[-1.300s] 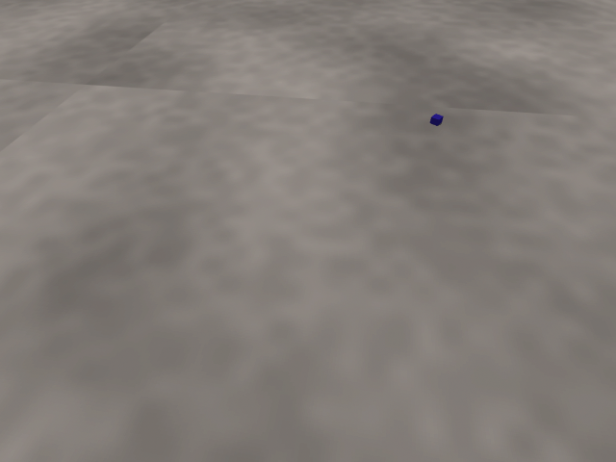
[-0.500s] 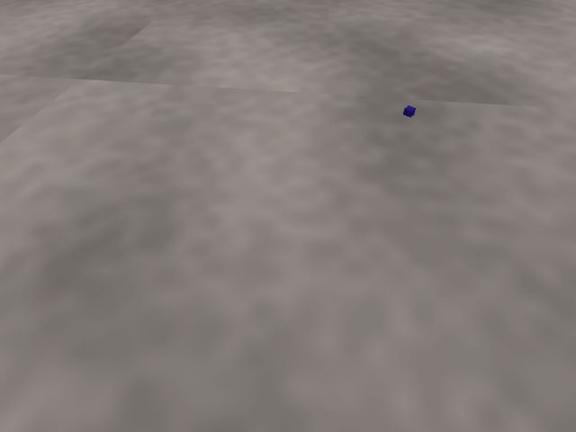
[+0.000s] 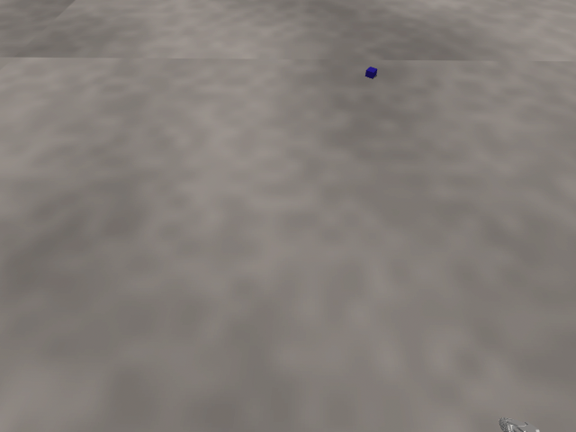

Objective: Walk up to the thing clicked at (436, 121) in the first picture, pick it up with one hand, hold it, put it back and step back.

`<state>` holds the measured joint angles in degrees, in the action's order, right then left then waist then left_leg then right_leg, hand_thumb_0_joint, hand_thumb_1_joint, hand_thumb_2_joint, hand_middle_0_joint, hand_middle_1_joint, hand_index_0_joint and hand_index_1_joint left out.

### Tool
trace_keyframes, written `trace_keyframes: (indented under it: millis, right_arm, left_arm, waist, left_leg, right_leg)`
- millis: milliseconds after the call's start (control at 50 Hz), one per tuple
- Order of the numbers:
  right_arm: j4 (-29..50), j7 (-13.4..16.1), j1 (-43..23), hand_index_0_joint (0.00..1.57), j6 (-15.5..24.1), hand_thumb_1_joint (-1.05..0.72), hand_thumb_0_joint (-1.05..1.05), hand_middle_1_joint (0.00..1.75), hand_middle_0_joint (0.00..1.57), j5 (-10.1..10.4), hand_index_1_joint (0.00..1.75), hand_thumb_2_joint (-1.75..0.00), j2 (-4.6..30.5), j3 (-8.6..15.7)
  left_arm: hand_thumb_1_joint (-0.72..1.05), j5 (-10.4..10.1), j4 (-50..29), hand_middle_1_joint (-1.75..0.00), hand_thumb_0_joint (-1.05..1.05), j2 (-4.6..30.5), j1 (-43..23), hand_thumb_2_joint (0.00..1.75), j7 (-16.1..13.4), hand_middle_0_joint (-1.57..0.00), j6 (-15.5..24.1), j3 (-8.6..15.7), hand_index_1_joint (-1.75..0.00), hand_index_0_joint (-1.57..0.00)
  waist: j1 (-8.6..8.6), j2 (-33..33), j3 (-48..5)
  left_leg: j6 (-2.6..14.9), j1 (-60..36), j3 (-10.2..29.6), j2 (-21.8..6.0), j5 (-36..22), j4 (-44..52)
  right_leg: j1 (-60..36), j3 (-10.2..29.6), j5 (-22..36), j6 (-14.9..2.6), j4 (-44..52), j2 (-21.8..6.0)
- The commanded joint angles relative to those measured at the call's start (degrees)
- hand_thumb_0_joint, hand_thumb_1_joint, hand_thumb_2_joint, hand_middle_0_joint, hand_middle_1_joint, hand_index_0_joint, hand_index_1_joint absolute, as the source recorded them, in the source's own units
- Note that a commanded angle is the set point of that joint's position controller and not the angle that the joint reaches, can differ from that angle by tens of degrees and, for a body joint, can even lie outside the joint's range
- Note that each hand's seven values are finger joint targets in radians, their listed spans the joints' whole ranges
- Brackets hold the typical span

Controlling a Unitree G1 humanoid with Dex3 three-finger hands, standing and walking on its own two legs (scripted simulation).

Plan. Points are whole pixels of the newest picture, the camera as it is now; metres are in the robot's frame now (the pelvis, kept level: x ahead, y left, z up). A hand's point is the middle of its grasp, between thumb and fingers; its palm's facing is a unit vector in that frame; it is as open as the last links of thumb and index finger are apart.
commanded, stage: walk up
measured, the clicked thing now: (371, 72) +2.35 -0.39 -0.75
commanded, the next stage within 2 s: stand in 1.68 s
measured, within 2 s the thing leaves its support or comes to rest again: neither
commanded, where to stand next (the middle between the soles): +0.06 -0.01 m, yaw -30 degrees
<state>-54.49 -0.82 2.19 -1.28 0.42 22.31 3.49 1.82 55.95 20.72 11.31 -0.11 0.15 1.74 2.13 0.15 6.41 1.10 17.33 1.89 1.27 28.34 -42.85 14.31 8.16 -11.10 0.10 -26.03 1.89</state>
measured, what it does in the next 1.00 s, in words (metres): steps on the spot, turning right: right foot, then left foot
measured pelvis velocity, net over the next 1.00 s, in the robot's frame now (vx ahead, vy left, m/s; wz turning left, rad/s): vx -0.01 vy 0.02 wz -0.47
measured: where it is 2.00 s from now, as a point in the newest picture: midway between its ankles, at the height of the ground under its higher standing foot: outside the picture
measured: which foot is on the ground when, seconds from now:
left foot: down 0.00-0.50, up 0.52-0.78, down 0.80-1.00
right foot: down 0.00-0.08, up 0.10-0.46, down 0.48-0.82, up 0.84-1.00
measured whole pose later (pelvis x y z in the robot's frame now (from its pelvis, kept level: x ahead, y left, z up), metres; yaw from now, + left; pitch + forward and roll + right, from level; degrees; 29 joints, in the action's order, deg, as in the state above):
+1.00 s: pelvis -0.01 +0.02 -0.02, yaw -27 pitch -3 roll -1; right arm -47.8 -1.1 13.2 1.5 -1.9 21.5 1.7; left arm 0.3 48.6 23.6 13.1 0.8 -0.2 2.0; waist -1.0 -1.3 6.6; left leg 0.1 17.8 -3.8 -4.3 16.7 -37.2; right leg 19.9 2.9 -29.2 -1.3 -49.3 2.1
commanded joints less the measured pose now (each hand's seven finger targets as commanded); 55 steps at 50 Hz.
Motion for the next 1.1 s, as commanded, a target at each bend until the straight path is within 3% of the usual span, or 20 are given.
trace_keyframes:
  millis: [0, 20, 60, 100, 200, 300, 420, 440, 460, 480, 500, 580, 760, 800, 820, 880, 1000, 1040, 1060, 1080]
  right_arm:
    - [5.50, 0.57, 6.37, 0.20, 1.04, -0.90, 0.00, 0.30, 0.20, -1.22, 0.30, -0.90, 7.84, 3.50]
    - [5.11, 0.78, 10.28, 0.20, 1.31, -0.90, 0.00, 0.30, 0.20, -1.57, 0.30, -0.90, 7.95, 3.90]
    - [7.77, 1.47, 8.34, 0.20, 1.79, -0.90, 0.00, 0.30, 0.20, -3.12, 0.30, -0.90, 15.41, 6.04]
    - [10.76, 1.17, 4.46, 0.20, 1.89, -0.90, 0.00, 0.30, 0.20, -1.92, 0.30, -0.90, 18.03, 7.17]
    - [11.52, 1.11, 6.92, 0.20, 3.72, -0.90, 0.00, 0.30, 0.20, -2.02, 0.30, -0.90, 14.25, 5.52]
    - [12.47, 0.47, 13.46, 0.20, 3.97, -0.90, 0.00, 0.30, 0.20, -2.27, 0.30, -0.90, 15.97, 5.83]
    - [14.26, -0.16, 11.65, 0.20, 2.46, -0.90, 0.00, 0.30, 0.20, -1.90, 0.30, -0.90, 16.28, 5.04]
    - [14.65, -0.18, 11.67, 0.20, 2.07, -0.90, 0.00, 0.30, 0.20, -1.51, 0.30, -0.90, 14.55, 4.34]
    - [15.08, -0.17, 13.64, 0.20, 1.94, -0.90, 0.00, 0.30, 0.20, -1.18, 0.30, -0.90, 10.43, 2.99]
    - [16.25, -0.24, 12.66, 0.20, 1.63, -0.90, 0.00, 0.30, 0.20, -0.98, 0.30, -0.90, 7.16, 1.51]
    - [15.66, 0.80, 10.23, 0.20, 1.36, -0.90, 0.00, 0.30, 0.20, -1.28, 0.30, -0.90, 12.31, 2.99]
    - [11.29, 0.78, 14.89, 0.20, 1.93, -0.90, 0.00, 0.30, 0.20, -1.27, 0.30, -0.90, 12.33, 2.55]
    - [8.86, 1.48, 18.39, 0.20, 3.53, -0.90, 0.00, 0.30, 0.20, -2.01, 0.30, -0.90, 11.07, 3.34]
    - [10.75, 1.54, 14.56, 0.20, 4.40, -0.90, 0.00, 0.30, 0.20, -2.18, 0.30, -0.90, 18.11, 4.37]
    - [10.68, 1.11, 12.93, 0.20, 4.54, -0.90, 0.00, 0.30, 0.20, -1.67, 0.30, -0.90, 19.09, 4.95]
    - [10.71, 1.50, 10.67, 0.20, 4.82, -0.90, 0.00, 0.30, 0.20, -1.98, 0.30, -0.90, 16.01, 3.77]
    - [11.00, 0.57, 8.42, 0.20, 2.63, -0.90, 0.00, 0.30, 0.20, -2.00, 0.30, -0.90, 14.26, 2.66]
    - [11.49, 0.49, 9.47, 0.20, 1.92, -0.90, 0.00, 0.30, 0.20, -1.02, 0.30, -0.90, 9.37, 0.83]
    - [11.83, 0.38, 8.41, 0.20, 1.61, -0.90, 0.00, 0.30, 0.20, -0.72, 0.30, -0.90, 7.12, 0.22]
    - [10.31, 1.00, 7.58, 0.20, 1.20, -0.90, 0.00, 0.30, 0.20, -0.92, 0.30, -0.90, 10.78, 1.40]
  left_arm:
    - [0.90, -0.13, -9.16, -0.30, 0.00, 14.14, -3.34, 0.90, -1.24, -0.20, 0.18, 3.56, -0.30, -0.20]
    - [0.90, -0.72, -10.51, -0.30, 0.00, 14.13, -4.80, 0.90, -1.10, -0.20, -0.30, 3.36, -0.30, -0.20]
    - [0.90, -1.14, -12.11, -0.30, 0.00, 8.74, -1.39, 0.90, -1.23, -0.20, -1.01, 2.24, -0.30, -0.20]
    - [0.90, -0.05, -10.79, -0.30, 0.00, 14.92, 2.46, 0.90, -1.55, -0.20, -1.98, 3.71, -0.30, -0.20]
    - [0.90, -0.74, -10.70, -0.30, 0.00, 14.15, 3.91, 0.90, 1.73, -0.20, -1.70, 5.12, -0.30, -0.20]
    - [0.90, -0.11, -13.46, -0.30, 0.00, 12.83, 0.02, 0.90, 2.16, -0.20, -0.92, 4.63, -0.30, -0.20]
    - [0.90, -0.08, -10.97, -0.30, 0.00, 11.07, 7.24, 0.90, 1.31, -0.20, 0.66, 4.52, -0.30, -0.20]
    - [0.90, 0.02, -10.06, -0.30, 0.00, 11.93, 10.19, 0.90, 0.77, -0.20, 1.32, 4.87, -0.30, -0.20]
    - [0.90, 0.44, -9.97, -0.30, 0.00, 16.34, 11.67, 0.90, 0.21, -0.20, 2.06, 6.47, -0.30, -0.20]
    - [0.90, 0.56, -12.34, -0.30, 0.00, 20.09, 8.14, 0.90, -0.08, -0.20, 2.67, 6.93, -0.30, -0.20]
    - [0.90, 0.07, -12.75, -0.30, 0.00, 21.57, 8.57, 0.90, 0.07, -0.20, 2.20, 7.10, -0.30, -0.20]
    - [0.90, -0.97, -13.93, -0.30, 0.00, 16.15, 4.10, 0.90, -0.69, -0.20, 2.05, 5.23, -0.30, -0.20]
    - [0.90, -1.47, -17.02, -0.30, 0.00, 13.94, 0.51, 0.90, -0.60, -0.20, 0.57, 3.61, -0.30, -0.20]
    - [0.90, -2.16, -15.84, -0.30, 0.00, 10.77, 3.39, 0.90, -1.28, -0.20, -0.04, 2.62, -0.30, -0.20]
    - [0.90, -1.31, -14.07, -0.30, 0.00, 15.60, 3.43, 0.90, -1.75, -0.20, -0.05, 3.89, -0.30, -0.20]
    - [0.90, -1.54, -11.68, -0.30, 0.00, 14.28, 4.23, 0.90, -0.60, -0.20, 0.39, 4.15, -0.30, -0.20]
    - [0.90, -0.83, -7.93, -0.30, 0.00, 11.05, 7.83, 0.90, -0.03, -0.20, 1.88, 3.70, -0.30, -0.20]
    - [0.90, 0.12, -7.55, -0.30, 0.00, 14.33, 7.59, 0.90, -0.93, -0.20, 2.82, 4.65, -0.30, -0.20]
    - [0.90, 0.23, -9.10, -0.30, 0.00, 18.43, 3.87, 0.90, -1.11, -0.20, 3.49, 4.87, -0.30, -0.20]
    - [0.90, -0.02, -9.47, -0.30, 0.00, 20.22, 0.87, 0.90, -0.95, -0.20, 3.38, 4.76, -0.30, -0.20]
  waist:
    - [-4.05, -7.77, -10.63]
    - [-6.27, -5.91, -12.16]
    - [-4.16, 13.62, -9.84]
    - [-3.66, 9.68, -6.56]
    - [-3.22, 9.06, -3.03]
    - [-5.84, 8.49, -4.50]
    - [-2.51, 9.03, -7.20]
    - [-0.83, 5.92, -8.73]
    - [0.21, -6.93, -9.88]
    - [-0.83, -15.05, -6.15]
    - [0.96, -11.11, -4.80]
    - [-2.46, -10.71, -3.85]
    - [-5.51, -5.68, -5.58]
    - [-3.86, 11.90, -6.17]
    - [-3.84, 8.32, -5.14]
    - [-2.25, 7.98, -2.20]
    - [-0.97, 9.93, -8.06]
    - [-0.69, 0.28, -8.36]
    - [-1.94, -7.36, -5.33]
    - [-1.90, -6.84, -3.94]
  left_leg:
    - [-0.30, -5.55, -0.54, 0.67, -5.31, 10.41]
    - [0.04, -12.94, -0.64, 0.22, -13.51, 19.98]
    - [4.77, -19.46, 20.77, -19.23, -21.12, 27.18]
    - [13.37, -4.14, 23.08, -27.74, -15.72, 29.31]
    - [8.23, -10.43, 8.67, -16.08, -14.74, 26.59]
    - [9.93, -13.98, 6.42, -18.52, -21.49, 24.19]
    - [8.68, -6.76, 0.19, -17.46, -27.46, 13.67]
    - [6.73, -5.42, -2.29, -15.75, -27.86, 6.89]
    - [2.99, 3.19, -4.84, -10.92, -17.93, -5.48]
    - [-1.14, 18.31, -6.81, -2.01, 3.62, -11.55]
    - [-1.25, 17.05, -1.32, -4.67, 7.68, -17.11]
    - [-1.30, 11.99, -1.04, -5.20, -2.17, -13.15]
    - [1.30, -10.98, -1.50, -2.11, -14.69, 13.64]
    - [11.43, -7.30, 27.57, -24.87, -11.90, 26.48]
    - [15.65, -3.56, 31.11, -27.84, -8.97, 26.40]
    - [10.88, -2.92, 14.43, -19.12, -13.87, 22.91]
    - [7.70, -1.29, 2.95, -14.45, -21.43, 11.68]
    - [2.97, 5.91, -0.32, -10.55, -16.54, 1.47]
    - [-0.70, 10.91, -3.52, -4.26, -3.34, -2.35]
    - [-0.51, 3.68, 0.21, -5.58, 3.56, -7.04]
  right_leg:
    - [-1.28, 11.90, 27.51, -10.20, -2.30, -10.16]
    - [2.71, 9.58, 22.00, -7.61, -6.94, -7.94]
    - [18.96, 1.69, -17.14, -1.12, -23.56, 5.76]
    - [12.87, 1.18, -21.01, -0.21, -37.03, 0.03]
    - [16.85, -0.52, -10.94, 0.18, -32.90, -1.59]
    - [12.96, -5.18, -14.59, 0.51, -20.96, -2.46]
    - [-2.61, -11.54, -8.91, -1.90, -3.18, 0.00]
    - [-8.19, -9.90, -5.27, -3.05, 4.74, -0.35]
    - [-15.01, 4.90, -4.07, -4.92, 9.31, -7.77]
    - [-16.98, 24.20, -1.76, -10.83, 9.81, -18.58]
    - [-11.82, 26.39, 2.12, -17.85, 7.40, -22.65]
    - [-7.20, 9.68, 10.70, -12.25, 3.40, -12.33]
    - [9.84, 7.88, 11.07, -7.93, -9.77, -8.21]
    - [13.87, -0.71, -21.65, -1.70, -27.27, 4.00]
    - [11.26, 0.81, -25.24, -1.46, -33.88, 1.58]
    - [12.23, -0.58, -20.06, -1.82, -32.05, -0.41]
    - [-3.87, -9.90, -7.56, -1.70, -2.81, 0.96]
    - [-9.74, 2.58, -4.64, -3.73, 3.43, -4.50]
    - [-4.12, 22.11, -7.41, -9.13, 7.73, -16.52]
    - [4.76, 23.82, -5.23, -14.90, 5.94, -20.55]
